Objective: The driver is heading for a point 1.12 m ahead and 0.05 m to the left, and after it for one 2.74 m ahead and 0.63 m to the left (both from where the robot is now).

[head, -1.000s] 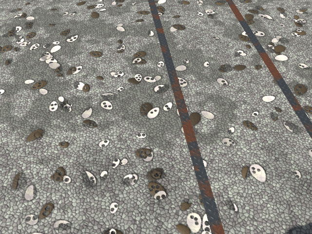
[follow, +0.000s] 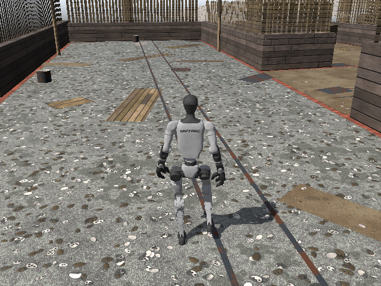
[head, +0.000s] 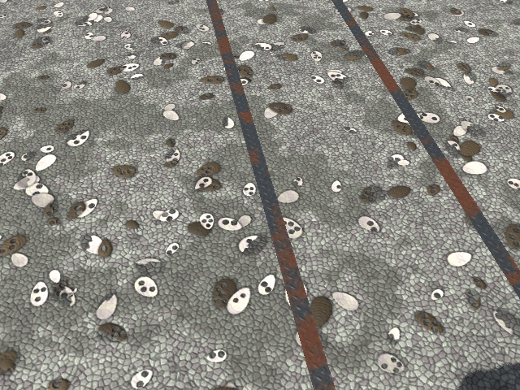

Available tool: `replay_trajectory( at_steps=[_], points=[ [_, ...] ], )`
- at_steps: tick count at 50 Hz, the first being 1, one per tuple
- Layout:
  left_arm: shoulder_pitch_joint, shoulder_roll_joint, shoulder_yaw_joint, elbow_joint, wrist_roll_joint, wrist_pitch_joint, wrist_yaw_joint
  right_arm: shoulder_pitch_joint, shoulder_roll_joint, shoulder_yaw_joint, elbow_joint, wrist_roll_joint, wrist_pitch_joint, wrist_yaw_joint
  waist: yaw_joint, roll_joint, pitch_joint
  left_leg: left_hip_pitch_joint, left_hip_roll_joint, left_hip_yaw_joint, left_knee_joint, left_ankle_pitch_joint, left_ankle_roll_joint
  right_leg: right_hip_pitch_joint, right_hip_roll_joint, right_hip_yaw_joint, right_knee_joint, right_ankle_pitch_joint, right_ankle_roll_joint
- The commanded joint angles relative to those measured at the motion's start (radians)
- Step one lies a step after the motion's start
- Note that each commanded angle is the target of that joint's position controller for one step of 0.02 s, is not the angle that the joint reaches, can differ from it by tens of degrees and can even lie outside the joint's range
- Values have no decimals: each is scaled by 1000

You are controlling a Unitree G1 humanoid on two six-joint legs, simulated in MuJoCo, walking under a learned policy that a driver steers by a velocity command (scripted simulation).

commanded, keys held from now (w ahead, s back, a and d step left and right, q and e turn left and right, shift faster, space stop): w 1.00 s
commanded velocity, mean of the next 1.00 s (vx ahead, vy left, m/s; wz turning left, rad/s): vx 0.50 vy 0.00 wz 0.00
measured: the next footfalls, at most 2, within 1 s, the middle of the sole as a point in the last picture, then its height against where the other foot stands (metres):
right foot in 0.30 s outside the picture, level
left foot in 0.86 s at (235, 343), level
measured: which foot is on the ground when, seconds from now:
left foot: down 0.00-0.32, up 0.34-0.84, down 0.86-1.00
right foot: up 0.00-0.28, down 0.30-0.86, up 0.88-1.00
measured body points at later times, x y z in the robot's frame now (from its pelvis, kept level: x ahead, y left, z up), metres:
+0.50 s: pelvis +0.28 -0.08 +0.00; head +0.29 -0.10 +0.45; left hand +0.33 +0.18 -0.12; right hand +0.37 -0.35 -0.14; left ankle +0.29 +0.08 -0.66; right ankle +0.29 -0.16 -0.74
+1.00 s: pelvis +0.55 -0.01 -0.01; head +0.58 +0.00 +0.44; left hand +0.60 +0.25 -0.15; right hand +0.66 -0.27 -0.13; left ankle +0.61 +0.07 -0.74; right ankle +0.46 -0.16 -0.65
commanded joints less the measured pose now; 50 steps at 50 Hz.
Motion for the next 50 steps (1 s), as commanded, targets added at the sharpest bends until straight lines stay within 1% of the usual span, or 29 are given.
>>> replay_trajectory(
  at_steps=[1,5,8,10,12,13,14,15,16,17,18,19,20,21,23,25,28,31,37,40,41,42,43,44,45,46,47,48,50],
  points=[
    [33,45,13,-43,12,3,7,-41,-132,-21,-55,2,-18,-20,47,74,55,-107,279,-206,-203,74,171,-19,-42,2,-144,163,27],
    [-130,28,6,-85,3,-8,-6,41,-160,-26,-38,18,-5,-34,-13,76,54,-20,264,-158,-185,88,126,17,5,-38,-433,308,35],
    [-218,33,2,-114,-8,-11,-23,96,-169,-29,-15,26,6,-35,-47,86,73,74,295,-165,-152,60,121,17,25,-47,-533,280,34],
    [-251,44,3,-135,-10,-17,-37,114,-170,-32,-4,27,17,-37,-48,91,82,146,329,-180,-112,63,112,10,33,-42,-581,214,14],
    [-225,66,10,-140,-10,-26,-47,104,-182,-38,-3,27,28,-39,-20,106,66,189,352,-193,-55,121,96,71,51,-52,-622,133,-14],
    [-166,86,21,-128,-9,-30,-48,83,-189,-39,-7,26,33,-40,20,116,34,190,342,-181,13,247,81,165,77,-75,-643,107,-32],
    [-29,124,43,-86,-8,-33,-44,66,-174,-33,-13,21,39,-39,87,105,-45,167,292,-139,174,407,58,343,110,-100,-664,102,-58],
    [178,201,70,-37,0,-34,-36,56,-134,-15,-38,6,38,-39,164,41,-195,9,230,-80,460,341,21,646,-3,25,-637,125,-119],
    [297,313,97,-12,14,-25,-35,163,-12,22,-54,3,14,-29,139,-218,-332,-420,53,-17,860,-89,-59,1041,-246,469,-706,22,-279],
    [310,224,74,-8,11,-25,-39,160,-67,12,-36,23,-14,-24,150,-215,-390,-558,50,-174,1017,-420,-47,1073,-285,694,-832,-69,-309],
    [211,164,53,-26,6,-27,-38,62,-158,-12,-64,49,-28,-20,129,-144,-231,-640,114,-181,1064,-356,-24,942,-251,543,-839,-67,-248],
    [111,127,40,-50,5,-24,-39,-4,-163,-15,-81,48,-28,-24,99,-69,-149,-612,172,-152,1029,-255,-19,792,-208,393,-859,10,-213],
    [46,95,29,-60,8,-23,-44,-36,-149,-19,-85,34,-21,-31,70,-18,-83,-570,204,-137,961,-187,-25,660,-162,296,-898,79,-195],
    [18,71,21,-60,14,-25,-48,-27,-134,-24,-83,24,-6,-35,37,-29,-52,-508,232,-140,901,-140,-29,574,-121,219,-934,121,-174],
    [39,73,23,-36,17,-30,-53,9,-87,-21,-73,20,19,-38,11,-41,-33,-449,235,-123,857,-97,-42,500,-92,147,-976,207,-182],
    [77,102,31,-12,18,-32,-45,-27,-88,-25,-90,15,29,-41,6,-23,-7,-496,238,-118,793,-32,-57,499,-87,98,-996,292,-192],
    [125,114,33,11,15,-23,-27,-146,-81,-27,-132,9,27,-40,31,-14,19,-567,238,-113,616,104,-74,538,-81,56,-1010,326,-182],
    [163,126,34,27,8,-17,-16,-256,-65,-22,-161,13,21,-31,63,-21,42,-531,212,-88,433,224,-73,550,-62,13,-1027,277,-159],
    [247,138,42,82,-4,4,-7,-408,-72,-15,-220,26,8,-2,100,-21,97,-555,184,-80,268,175,-44,718,-124,17,-977,259,-149],
    [220,157,52,84,-6,17,-1,-366,-101,-26,-221,26,-2,10,56,-41,59,-436,149,-51,229,69,-8,764,-142,13,-886,435,-126],
    [199,165,53,79,-5,22,-1,-291,-125,-40,-202,25,-4,9,12,-55,10,-311,113,-20,220,51,9,755,-124,-5,-800,602,-112],
    [183,147,46,73,0,28,-1,-130,-166,-65,-150,24,-4,3,-64,-42,-82,-95,83,1,211,65,36,703,-71,-43,-617,703,-87],
    [185,119,31,50,14,27,-2,61,-240,-88,-107,13,-2,-7,-126,46,-227,226,237,-174,237,86,97,493,-10,-85,-316,486,-52],
    [314,-22,-9,48,13,4,-16,148,-316,-104,-82,6,4,-6,-67,313,-367,585,474,-660,132,-97,264,75,182,-77,65,-159,19],
    [271,55,7,61,-9,-24,-21,134,-225,-78,-86,14,4,-6,-91,266,-380,583,482,-798,27,-178,253,-46,165,72,211,-357,3],
    [173,126,25,26,-33,-39,-23,43,-181,-64,-101,19,1,-8,-77,216,-226,451,451,-647,14,-145,201,-116,109,63,236,-294,-16],
    [106,132,27,7,-33,-43,-16,-47,-151,-53,-123,15,0,-9,-45,122,-146,294,415,-515,-8,-51,172,-83,51,32,190,-195,-20],
    [72,124,34,1,-16,-37,-9,-102,-122,-45,-129,6,-2,-5,-14,77,-80,154,377,-425,-40,34,156,-37,18,19,124,-136,-17],
    [116,83,37,9,-6,-9,-5,-120,-90,-35,-117,-5,-7,1,40,111,-57,30,330,-331,-99,82,143,69,-17,25,46,-80,-16]
  ],
)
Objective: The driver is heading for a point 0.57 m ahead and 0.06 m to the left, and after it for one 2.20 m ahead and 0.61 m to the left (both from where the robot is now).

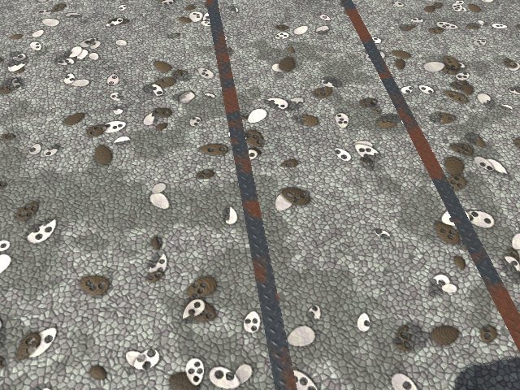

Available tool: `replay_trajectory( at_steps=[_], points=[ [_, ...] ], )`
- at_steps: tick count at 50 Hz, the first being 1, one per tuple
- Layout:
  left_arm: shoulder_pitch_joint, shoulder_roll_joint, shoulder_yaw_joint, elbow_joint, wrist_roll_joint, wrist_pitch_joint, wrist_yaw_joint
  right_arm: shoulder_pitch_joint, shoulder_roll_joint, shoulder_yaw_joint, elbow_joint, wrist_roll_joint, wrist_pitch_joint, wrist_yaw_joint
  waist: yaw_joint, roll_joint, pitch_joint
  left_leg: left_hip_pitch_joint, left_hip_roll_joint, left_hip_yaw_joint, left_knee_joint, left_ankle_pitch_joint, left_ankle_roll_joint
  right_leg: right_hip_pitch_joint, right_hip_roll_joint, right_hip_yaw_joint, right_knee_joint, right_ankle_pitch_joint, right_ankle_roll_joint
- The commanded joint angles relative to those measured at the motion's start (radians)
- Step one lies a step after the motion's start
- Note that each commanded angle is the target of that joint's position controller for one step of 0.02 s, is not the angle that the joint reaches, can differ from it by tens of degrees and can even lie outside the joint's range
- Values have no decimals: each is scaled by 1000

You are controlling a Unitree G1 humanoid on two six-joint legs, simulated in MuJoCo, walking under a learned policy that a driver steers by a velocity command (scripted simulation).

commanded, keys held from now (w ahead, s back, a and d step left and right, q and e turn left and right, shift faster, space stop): w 0.40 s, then w+q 0.60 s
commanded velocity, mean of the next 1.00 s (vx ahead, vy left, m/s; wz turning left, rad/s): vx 0.50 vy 0.00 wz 0.23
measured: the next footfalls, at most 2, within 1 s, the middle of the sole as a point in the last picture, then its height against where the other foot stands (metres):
right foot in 0.42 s outside the picture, level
left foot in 1.00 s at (220, 319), level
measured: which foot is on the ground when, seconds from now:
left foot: down 0.00-0.44, up 0.46-0.98, down 1.00-1.00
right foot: up 0.00-0.40, down 0.42-1.00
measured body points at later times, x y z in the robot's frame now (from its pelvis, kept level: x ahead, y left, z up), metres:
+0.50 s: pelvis +0.27 -0.06 -0.01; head +0.31 -0.07 +0.44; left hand +0.44 +0.19 -0.11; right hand +0.26 -0.33 -0.16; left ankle +0.11 +0.08 -0.66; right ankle +0.36 -0.15 -0.74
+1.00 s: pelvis +0.54 -0.01 -0.02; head +0.57 +0.01 +0.43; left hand +0.46 +0.26 -0.17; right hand +0.78 -0.19 -0.12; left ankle +0.63 +0.10 -0.74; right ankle +0.37 -0.16 -0.72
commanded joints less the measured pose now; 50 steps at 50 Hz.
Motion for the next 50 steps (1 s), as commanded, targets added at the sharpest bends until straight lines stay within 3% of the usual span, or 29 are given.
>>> replay_trajectory(
  at_steps=[1,4,6,10,15,18,19,20,21,22,23,24,25,26,27,29,32,37,41,44,47,48,49,50],
  points=[
    [47,54,23,-51,5,9,9,30,-83,-13,-23,-6,-17,2,22,105,-64,163,268,-300,-283,119,175,-150,-97,46,-41,74,-2],
    [-38,56,28,-83,15,24,13,77,-129,-25,1,-4,-18,-15,16,80,-14,152,268,-245,-328,168,186,-233,-109,36,-168,181,26],
    [-111,53,29,-105,20,23,11,109,-135,-25,13,-1,-10,-27,-1,75,0,183,258,-213,-337,181,171,-280,-107,30,-279,288,39],
    [-243,31,20,-138,14,14,-2,166,-142,-24,36,9,-2,-37,-43,86,25,213,224,-142,-341,170,133,-246,-69,-6,-502,447,40],
    [-376,34,10,-187,2,5,-28,244,-153,-29,80,16,16,-40,-84,91,67,354,276,-144,-287,168,130,-267,-41,-21,-635,394,24],
    [-356,62,16,-198,0,-6,-43,230,-170,-39,88,21,29,-45,-48,114,49,417,311,-152,-211,289,108,-195,-18,-32,-682,291,-14],
    [-298,83,27,-184,1,-8,-43,207,-179,-41,83,21,33,-46,-10,126,13,415,303,-139,-148,432,95,-95,10,-56,-695,267,-31],
    [-171,115,46,-145,5,-9,-40,182,-172,-38,77,22,38,-46,58,121,-61,388,262,-103,-7,581,73,82,45,-85,-716,278,-55],
    [16,173,72,-94,14,-10,-31,180,-136,-24,63,14,38,-45,128,82,-186,233,205,-74,230,516,42,384,-16,-15,-686,306,-100],
    [161,275,98,-69,32,-6,-24,276,-33,8,48,8,23,-37,123,-128,-349,-186,52,-13,643,115,-34,812,-289,392,-712,197,-237],
    [178,214,77,-65,24,-2,-24,281,-31,12,64,20,0,-32,128,-212,-432,-335,-10,-163,829,-420,-32,859,-378,679,-864,104,-274],
    [104,156,57,-73,20,-5,-23,199,-132,-18,44,52,-12,-30,122,-144,-287,-419,49,-213,907,-381,-11,734,-347,552,-884,56,-219],
    [13,120,45,-93,19,-6,-21,132,-143,-21,23,59,-13,-34,91,-92,-181,-419,106,-181,882,-290,1,577,-314,402,-911,84,-179],
    [-57,85,34,-97,24,-10,-25,101,-129,-25,19,48,-5,-42,58,-41,-104,-377,144,-167,817,-212,0,432,-273,296,-960,123,-156],
    [-99,57,26,-97,31,-18,-27,117,-115,-34,26,40,12,-47,21,-62,-66,-317,175,-175,761,-159,1,341,-235,208,-999,159,-131],
    [-108,48,27,-79,38,-24,-28,163,-62,-33,44,39,42,-47,-10,-70,-37,-248,183,-173,732,-108,-4,248,-203,102,-1047,225,-125],
    [-74,83,38,-53,46,-29,-12,111,-60,-41,18,35,60,-51,-15,-37,4,-337,178,-198,660,9,-18,254,-201,0,-1074,339,-132],
    [-42,104,41,-38,43,-21,14,-19,-49,-41,-31,22,52,-27,12,-21,36,-379,157,-157,405,221,-30,318,-187,-131,-1089,399,-104],
    [39,123,48,-12,30,-2,25,-156,-25,-24,-95,19,52,-2,64,5,85,-425,153,-87,272,218,-16,442,-223,-188,-1069,444,-99],
    [65,141,57,-3,18,20,26,-214,-25,-20,-146,23,53,18,70,-3,96,-443,135,-35,221,112,6,548,-255,-219,-1000,564,-93],
    [20,186,70,-22,7,37,33,-148,-72,-41,-167,26,58,29,0,-61,15,-242,45,60,212,-37,57,563,-254,-264,-813,1032,-62],
    [1,199,72,-29,5,44,35,-48,-109,-61,-151,31,59,29,-60,-74,-44,-106,3,80,200,-66,84,542,-243,-274,-665,1143,-49],
    [-23,200,69,-38,0,46,35,113,-168,-94,-113,33,59,18,-148,-51,-129,139,-35,66,114,6,123,448,-201,-290,-446,1079,-15],
    [-14,163,55,-64,22,35,32,247,-269,-127,-84,29,68,-7,-181,96,-218,438,126,-207,79,6,187,173,-141,-289,-117,643,34]
  ],
)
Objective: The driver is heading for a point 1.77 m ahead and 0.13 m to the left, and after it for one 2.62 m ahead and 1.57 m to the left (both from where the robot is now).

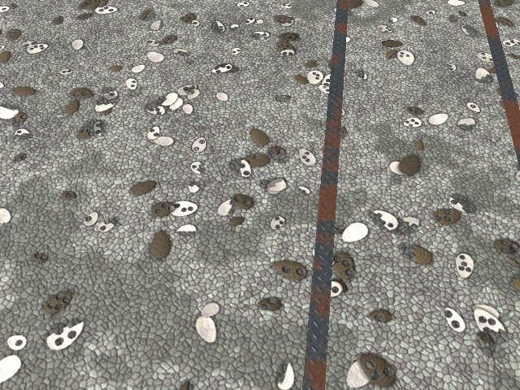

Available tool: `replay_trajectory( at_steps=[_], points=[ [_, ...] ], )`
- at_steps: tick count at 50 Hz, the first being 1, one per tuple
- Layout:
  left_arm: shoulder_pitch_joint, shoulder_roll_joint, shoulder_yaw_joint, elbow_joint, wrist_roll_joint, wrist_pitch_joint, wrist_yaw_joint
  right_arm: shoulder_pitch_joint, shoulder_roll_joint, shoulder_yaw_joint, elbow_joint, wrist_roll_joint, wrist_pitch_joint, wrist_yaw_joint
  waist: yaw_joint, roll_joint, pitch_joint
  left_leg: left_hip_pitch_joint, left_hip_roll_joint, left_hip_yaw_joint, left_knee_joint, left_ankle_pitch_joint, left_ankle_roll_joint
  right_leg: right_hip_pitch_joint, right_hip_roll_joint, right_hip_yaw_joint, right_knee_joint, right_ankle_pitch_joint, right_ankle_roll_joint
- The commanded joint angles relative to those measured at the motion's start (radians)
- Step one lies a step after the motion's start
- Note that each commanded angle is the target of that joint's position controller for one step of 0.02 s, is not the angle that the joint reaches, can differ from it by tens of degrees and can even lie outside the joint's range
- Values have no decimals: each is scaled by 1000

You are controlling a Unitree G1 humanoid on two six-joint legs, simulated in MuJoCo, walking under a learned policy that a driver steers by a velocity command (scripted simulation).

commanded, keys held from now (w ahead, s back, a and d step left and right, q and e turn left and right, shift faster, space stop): w+q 0.22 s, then w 0.78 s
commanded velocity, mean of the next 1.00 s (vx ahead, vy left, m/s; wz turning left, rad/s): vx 0.50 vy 0.00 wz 0.26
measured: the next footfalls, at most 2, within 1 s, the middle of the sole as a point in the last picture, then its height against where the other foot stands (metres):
right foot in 0.48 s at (303, 379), level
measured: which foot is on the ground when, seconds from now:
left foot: down 0.00-0.50, up 0.52-1.00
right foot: down 0.00-0.00, up 0.02-0.46, down 0.48-1.00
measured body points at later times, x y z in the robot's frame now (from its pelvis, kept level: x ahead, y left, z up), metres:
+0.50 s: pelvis +0.30 +0.00 +0.01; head +0.32 +0.01 +0.46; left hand +0.47 +0.28 -0.07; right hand +0.37 -0.28 -0.11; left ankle +0.12 +0.08 -0.71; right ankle +0.44 -0.08 -0.72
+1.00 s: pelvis +0.56 +0.08 +0.02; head +0.59 +0.09 +0.47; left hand +0.46 +0.34 -0.12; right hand +0.85 -0.07 -0.06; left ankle +0.66 +0.22 -0.71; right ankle +0.44 -0.08 -0.71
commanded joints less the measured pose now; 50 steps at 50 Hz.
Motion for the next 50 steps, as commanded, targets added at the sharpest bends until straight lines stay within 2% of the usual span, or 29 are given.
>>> replay_trajectory(
  at_steps=[1,2,3,4,5,6,8,11,14,16,19,22,23,24,25,26,27,28,29,30,31,34,37,41,44,46,48,49,50],
  points=[
    [12,28,-16,-152,20,-55,-15,318,-348,-102,0,2,-5,-29,-80,263,-336,898,325,-833,-243,-112,326,-743,135,201,887,-98,3],
    [-105,112,-2,-177,-22,-103,-33,362,-262,-74,-2,-13,-13,-25,-151,136,-379,917,334,-883,-339,-131,298,-854,102,398,932,-91,-31],
    [-171,129,2,-199,-49,-120,-39,328,-201,-59,-1,-18,-24,-27,-142,97,-255,823,300,-714,-326,-64,246,-906,53,391,885,-14,-62],
    [-173,121,2,-189,-32,-122,-32,249,-163,-47,-15,-12,-33,-24,-85,-8,-165,655,250,-580,-325,41,202,-854,2,389,775,63,-67],
    [-172,138,14,-178,-3,-112,-24,183,-124,-35,-33,-9,-36,-26,-49,-18,-127,526,209,-485,-335,124,172,-777,-28,383,684,100,-59],
    [-150,140,20,-177,5,-96,-24,154,-114,-28,-49,-16,-36,-31,-19,-6,-109,438,187,-449,-358,169,166,-712,-43,386,642,127,-49],
    [-147,119,21,-189,17,-72,-22,162,-144,-32,-53,-12,-39,-42,1,-4,-88,350,169,-413,-387,238,170,-673,-41,367,550,156,-17],
    [-255,95,12,-231,26,-59,-16,211,-189,-43,-50,-10,-39,-62,-24,15,-49,289,131,-350,-402,271,149,-691,-12,344,346,311,21],
    [-341,64,-4,-249,19,-64,-30,249,-170,-36,-37,-8,-33,-69,-69,62,-39,270,82,-278,-390,204,93,-624,28,324,109,529,13],
    [-394,63,-10,-265,11,-70,-41,291,-163,-32,-17,-9,-34,-67,-101,77,-30,280,99,-294,-392,137,79,-588,44,316,37,613,2],
    [-442,95,-7,-291,6,-81,-55,332,-164,-30,7,-7,-32,-66,-118,83,-12,406,154,-350,-333,139,75,-638,46,332,-26,554,-32],
    [-405,126,0,-294,6,-93,-64,337,-181,-34,15,-13,-21,-74,-86,109,-14,511,202,-393,-261,276,55,-614,60,321,-62,424,-78],
    [-334,143,9,-276,8,-97,-63,315,-185,-34,9,-13,-17,-75,-43,116,-46,517,182,-377,-194,428,40,-518,85,295,-91,412,-101],
    [-206,175,26,-239,16,-100,-59,294,-169,-26,-1,-16,-16,-72,18,99,-134,484,129,-335,-49,542,17,-329,80,298,-90,451,-137],
    [-28,226,38,-213,28,-99,-55,280,-138,-10,-25,-29,-17,-70,92,21,-281,329,65,-281,218,373,-17,-49,-68,460,-55,477,-205],
    [86,291,60,-171,28,-87,-61,443,-54,13,-18,-5,-33,-64,45,-286,-414,-61,-97,-203,586,-206,-100,317,-285,905,-128,280,-375],
    [86,199,36,-163,-3,-82,-66,419,-121,7,-5,6,-44,-62,68,-256,-374,-212,-71,-275,698,-422,-96,321,-304,1063,-233,65,-365],
    [10,146,20,-180,-8,-77,-62,302,-179,-7,-31,14,-50,-59,77,-155,-209,-278,-19,-262,728,-343,-91,187,-267,923,-251,30,-314],
    [-61,132,11,-198,5,-68,-59,228,-172,-4,-51,5,-53,-60,53,-63,-130,-253,33,-214,690,-259,-90,44,-228,804,-271,111,-285],
    [-100,113,2,-200,14,-65,-61,188,-160,-6,-62,-14,-53,-61,30,-31,-64,-227,64,-193,618,-207,-92,-76,-189,725,-301,217,-276],
    [-115,102,-5,-201,24,-68,-61,203,-150,-10,-62,-19,-50,-60,-2,-61,-61,-171,94,-192,570,-175,-93,-138,-163,671,-319,302,-269],
    [-96,117,-3,-180,12,-73,-60,228,-102,-1,-57,-16,-36,-61,-26,-91,-60,-132,116,-158,455,-150,-114,-200,-133,564,-368,438,-280],
    [-64,160,8,-163,7,-66,-47,129,-85,9,-89,-24,-35,-62,-6,-69,-42,-171,127,-137,281,-10,-139,-198,-127,490,-402,520,-279],
    [-5,172,8,-137,-6,-54,-40,6,-67,20,-114,-18,-43,-50,37,-73,-21,-109,92,-101,48,191,-142,-194,-83,393,-404,527,-236],
    [54,176,7,-109,-11,-43,-40,-82,-71,23,-143,-9,-48,-36,68,-77,5,-104,71,-91,-35,210,-136,-135,-113,399,-381,504,-233],
    [71,183,9,-96,-12,-31,-37,-119,-82,21,-164,-6,-54,-25,68,-84,19,-116,62,-92,-76,157,-118,-71,-146,414,-350,527,-225],
    [63,200,15,-89,-14,-21,-32,-103,-104,15,-167,-6,-60,-16,40,-98,7,-69,47,-86,-111,87,-91,-23,-169,420,-298,611,-208],
    [45,211,17,-91,-15,-16,-30,-49,-124,6,-155,-9,-62,-16,1,-107,-25,22,24,-65,-132,67,-74,-18,-161,405,-235,742,-195],
    [30,205,14,-94,-15,-12,-28,71,-158,-14,-118,-14,-62,-21,-63,-96,-98,196,-2,-40,-159,81,-47,-44,-122,367,-101,879,-172]
  ],
)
